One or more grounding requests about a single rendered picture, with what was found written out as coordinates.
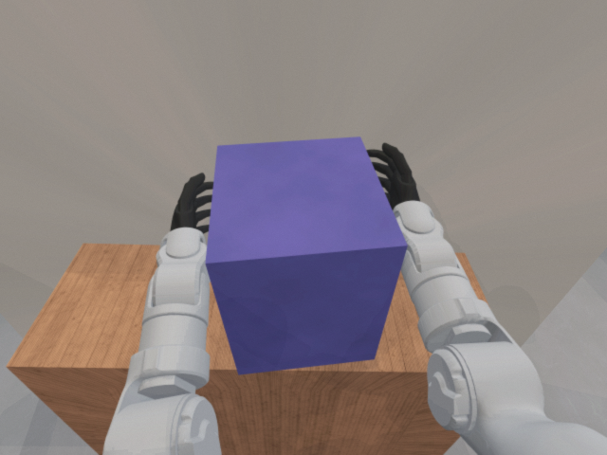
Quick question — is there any robot right forearm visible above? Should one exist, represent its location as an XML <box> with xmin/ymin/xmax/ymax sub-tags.
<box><xmin>393</xmin><ymin>201</ymin><xmax>544</xmax><ymax>409</ymax></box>

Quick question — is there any robot left upper arm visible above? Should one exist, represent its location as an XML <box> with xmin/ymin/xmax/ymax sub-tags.
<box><xmin>104</xmin><ymin>393</ymin><xmax>222</xmax><ymax>455</ymax></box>

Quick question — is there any carton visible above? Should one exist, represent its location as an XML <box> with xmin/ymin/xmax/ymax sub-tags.
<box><xmin>205</xmin><ymin>136</ymin><xmax>408</xmax><ymax>375</ymax></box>

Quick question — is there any robot left hand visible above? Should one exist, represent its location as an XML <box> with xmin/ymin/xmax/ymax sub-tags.
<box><xmin>171</xmin><ymin>173</ymin><xmax>213</xmax><ymax>234</ymax></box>

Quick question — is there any robot right upper arm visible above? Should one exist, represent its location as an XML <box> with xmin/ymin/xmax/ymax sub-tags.
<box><xmin>427</xmin><ymin>341</ymin><xmax>607</xmax><ymax>455</ymax></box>

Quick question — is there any robot right hand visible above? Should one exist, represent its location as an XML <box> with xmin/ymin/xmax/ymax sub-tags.
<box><xmin>366</xmin><ymin>143</ymin><xmax>420</xmax><ymax>209</ymax></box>

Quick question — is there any robot left forearm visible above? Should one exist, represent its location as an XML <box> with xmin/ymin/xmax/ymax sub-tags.
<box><xmin>102</xmin><ymin>227</ymin><xmax>211</xmax><ymax>455</ymax></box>

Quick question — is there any pedestal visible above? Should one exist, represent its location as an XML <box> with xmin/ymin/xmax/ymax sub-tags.
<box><xmin>6</xmin><ymin>244</ymin><xmax>490</xmax><ymax>455</ymax></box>

